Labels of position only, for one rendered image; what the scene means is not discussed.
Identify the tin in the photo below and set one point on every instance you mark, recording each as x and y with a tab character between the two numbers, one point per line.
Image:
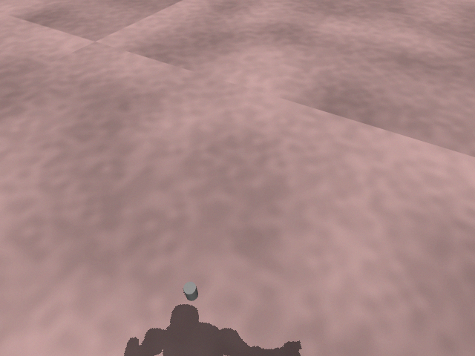
190	290

